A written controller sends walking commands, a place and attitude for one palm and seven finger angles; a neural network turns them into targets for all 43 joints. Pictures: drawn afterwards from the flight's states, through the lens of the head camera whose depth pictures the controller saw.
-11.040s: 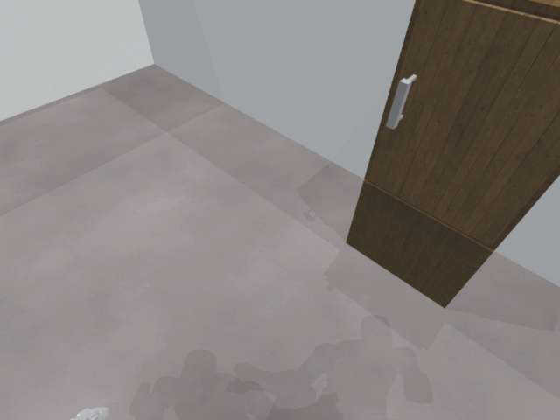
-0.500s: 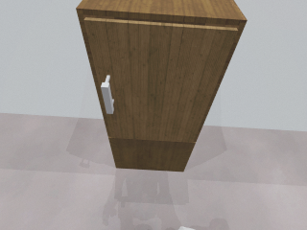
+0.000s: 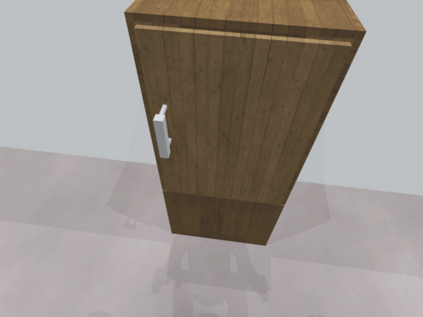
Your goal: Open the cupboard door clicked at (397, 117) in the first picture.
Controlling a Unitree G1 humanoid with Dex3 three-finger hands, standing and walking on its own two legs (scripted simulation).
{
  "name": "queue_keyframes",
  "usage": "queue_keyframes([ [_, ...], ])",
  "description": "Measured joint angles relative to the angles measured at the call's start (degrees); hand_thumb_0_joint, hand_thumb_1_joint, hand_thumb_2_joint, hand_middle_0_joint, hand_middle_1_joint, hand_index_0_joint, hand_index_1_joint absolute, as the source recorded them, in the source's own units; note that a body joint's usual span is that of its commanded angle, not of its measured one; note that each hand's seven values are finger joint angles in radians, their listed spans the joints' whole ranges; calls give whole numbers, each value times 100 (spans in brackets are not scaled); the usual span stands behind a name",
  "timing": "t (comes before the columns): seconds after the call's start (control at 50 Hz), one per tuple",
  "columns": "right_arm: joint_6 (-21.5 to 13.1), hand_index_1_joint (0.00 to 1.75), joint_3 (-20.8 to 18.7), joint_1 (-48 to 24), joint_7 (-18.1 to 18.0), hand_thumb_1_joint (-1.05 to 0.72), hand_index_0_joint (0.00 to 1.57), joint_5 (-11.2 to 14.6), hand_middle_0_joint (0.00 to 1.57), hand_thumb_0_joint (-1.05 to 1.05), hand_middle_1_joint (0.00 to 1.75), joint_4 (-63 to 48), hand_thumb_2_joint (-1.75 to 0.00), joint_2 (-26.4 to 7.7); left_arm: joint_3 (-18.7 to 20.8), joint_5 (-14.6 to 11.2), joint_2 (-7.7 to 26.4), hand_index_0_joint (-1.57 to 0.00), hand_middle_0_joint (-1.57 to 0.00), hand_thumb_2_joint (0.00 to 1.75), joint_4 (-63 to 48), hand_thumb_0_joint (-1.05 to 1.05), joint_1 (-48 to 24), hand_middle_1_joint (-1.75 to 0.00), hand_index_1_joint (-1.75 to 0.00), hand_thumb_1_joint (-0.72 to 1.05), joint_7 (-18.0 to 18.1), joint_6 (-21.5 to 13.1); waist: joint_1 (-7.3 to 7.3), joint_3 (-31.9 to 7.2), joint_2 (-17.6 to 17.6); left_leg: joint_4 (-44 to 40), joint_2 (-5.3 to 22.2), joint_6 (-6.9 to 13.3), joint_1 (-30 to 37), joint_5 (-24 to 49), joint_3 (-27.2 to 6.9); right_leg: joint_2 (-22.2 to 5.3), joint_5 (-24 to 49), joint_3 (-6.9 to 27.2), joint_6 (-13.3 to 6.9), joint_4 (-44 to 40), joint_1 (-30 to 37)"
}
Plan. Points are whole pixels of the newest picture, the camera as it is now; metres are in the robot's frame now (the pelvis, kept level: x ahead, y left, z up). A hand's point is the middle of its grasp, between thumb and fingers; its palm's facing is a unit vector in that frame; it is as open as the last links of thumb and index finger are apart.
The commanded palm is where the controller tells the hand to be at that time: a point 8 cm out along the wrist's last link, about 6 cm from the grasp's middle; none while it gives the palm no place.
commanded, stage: come to a stop and stand still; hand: left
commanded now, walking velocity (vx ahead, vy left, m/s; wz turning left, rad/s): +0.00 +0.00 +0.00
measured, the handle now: (164, 131) +0.55 +0.17 +0.00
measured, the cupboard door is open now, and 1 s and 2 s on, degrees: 0 0 0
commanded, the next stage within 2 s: look again from close up in 0.42 s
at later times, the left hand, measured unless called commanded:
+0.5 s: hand out of the picture +0.01 +0.16 -0.15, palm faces -0.01 -0.97 -0.25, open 7.4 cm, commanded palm none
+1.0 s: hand out of the picture +0.05 +0.15 -0.16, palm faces +0.00 -0.97 -0.23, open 7.3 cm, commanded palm none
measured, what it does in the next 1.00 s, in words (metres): stands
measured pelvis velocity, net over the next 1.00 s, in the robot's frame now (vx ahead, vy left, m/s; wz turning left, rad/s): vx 0.02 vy -0.03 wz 0.00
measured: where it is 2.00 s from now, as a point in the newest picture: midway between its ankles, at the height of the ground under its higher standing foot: outside the picture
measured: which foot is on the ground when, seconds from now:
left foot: down 0.00-1.00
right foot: down 0.00-1.00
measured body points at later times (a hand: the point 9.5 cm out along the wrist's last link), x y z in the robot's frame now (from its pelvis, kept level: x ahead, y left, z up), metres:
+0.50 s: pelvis +0.00 -0.02 +0.01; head +0.01 -0.05 +0.46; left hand +0.01 +0.21 -0.13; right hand -0.01 -0.25 -0.16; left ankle -0.01 +0.11 -0.73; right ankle +0.03 -0.12 -0.73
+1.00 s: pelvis +0.02 -0.03 +0.01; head +0.04 -0.04 +0.46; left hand +0.05 +0.20 -0.14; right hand +0.02 -0.25 -0.16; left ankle -0.01 +0.11 -0.73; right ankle +0.03 -0.12 -0.73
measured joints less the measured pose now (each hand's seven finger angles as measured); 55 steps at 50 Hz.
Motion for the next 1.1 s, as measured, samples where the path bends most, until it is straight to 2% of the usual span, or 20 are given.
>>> queue_keyframes([
  [0.08, 27, 30, 30, -44, 99, -92, 20, -5, 20, 0, 30, -400, -90, -169, -152, -1, 36, -20, -20, 90, 79, 0, 366, -30, -30, 92, 3, 21, -45, -80, 245, 85, 41, -10, -88, -10, 2, 36, -10, 0, -16, 29, -67],
  [0.14, 31, 30, 78, 17, 141, -92, 20, -11, 20, 0, 30, -526, -90, -229, -211, 2, 67, -20, -20, 90, 172, 0, 578, -30, -30, 92, -54, 37, -23, -142, 391, -21, 26, -6, -15, 45, 15, 30, 14, 13, -22, -19, -24],
  [0.26, 37, 30, 127, 153, 152, -93, 20, 1, 20, 0, 30, -418, -90, -281, -285, -15, 94, -20, -20, 90, 330, 1, 801, -30, -30, 91, -110, -28, -4, -201, 501, -400, 2, -49, 158, 260, 43, 33, 127, 34, -64, -225, 62],
  [0.44, 22, 30, 219, 515, 152, -92, 20, -10, 20, 0, 30, 125, -90, -295, -326, -44, 3, -20, -20, 90, 483, 1, 570, -30, -30, 90, -138, -123, -78, -122, 415, -690, 57, -142, 284, 408, 8, 107, 214, -11, -151, -442, 162],
  [0.7, -30, 30, 281, 787, 99, -91, 20, -18, 20, 0, 30, 655, -90, -14, -260, -66, 37, -20, -20, 90, 597, 1, 90, -30, -30, 92, -106, -195, -204, -15, 248, -809, 172, -263, 387, 400, -59, 227, 190, -88, -259, -582, 289],
  [0.9, -76, 30, 264, 588, 70, -91, 20, -14, 20, 0, 30, 648, -90, 94, -219, -60, 45, -20, -20, 90, 648, 1, 83, -30, -30, 92, -90, -197, -165, -27, 197, -824, 222, -302, 451, 330, -84, 279, 136, -115, -281, -644, 379],
  [1.1, -90, 30, 224, 301, 34, -91, 20, -9, 20, 0, 30, 565, -90, 8, -210, -42, 17, -20, -20, 90, 707, 1, 208, -30, -30, 91, -103, -183, -79, -26, 167, -843, 231, -304, 535, 267, -75, 291, 83, -107, -269, -671, 464],
])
